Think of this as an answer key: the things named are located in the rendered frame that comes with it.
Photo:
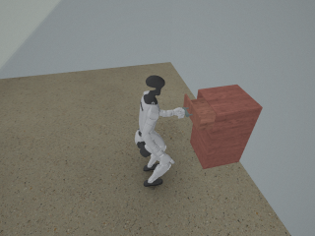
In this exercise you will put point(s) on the handle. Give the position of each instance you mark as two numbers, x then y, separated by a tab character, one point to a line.
186	112

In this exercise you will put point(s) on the robot right hand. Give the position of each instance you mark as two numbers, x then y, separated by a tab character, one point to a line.
164	160

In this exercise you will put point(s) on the right robot shin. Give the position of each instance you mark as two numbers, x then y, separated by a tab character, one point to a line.
158	172

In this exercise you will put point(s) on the left robot forearm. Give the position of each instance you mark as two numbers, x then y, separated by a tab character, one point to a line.
166	113

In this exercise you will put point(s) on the robot right upper arm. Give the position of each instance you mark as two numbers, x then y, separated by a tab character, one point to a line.
152	116

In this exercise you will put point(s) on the left robot shin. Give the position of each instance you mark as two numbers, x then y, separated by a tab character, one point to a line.
152	162

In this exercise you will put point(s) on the cabinet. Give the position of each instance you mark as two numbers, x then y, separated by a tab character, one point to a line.
236	116

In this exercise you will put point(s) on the robot left hand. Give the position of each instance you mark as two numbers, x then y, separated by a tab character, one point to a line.
179	112

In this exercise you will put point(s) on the right robot forearm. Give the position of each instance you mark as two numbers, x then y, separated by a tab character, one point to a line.
154	146

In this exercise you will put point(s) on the drawer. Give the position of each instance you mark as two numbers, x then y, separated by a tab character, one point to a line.
203	116

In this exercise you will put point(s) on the robot shin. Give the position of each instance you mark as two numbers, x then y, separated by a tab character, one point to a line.
152	162
158	172

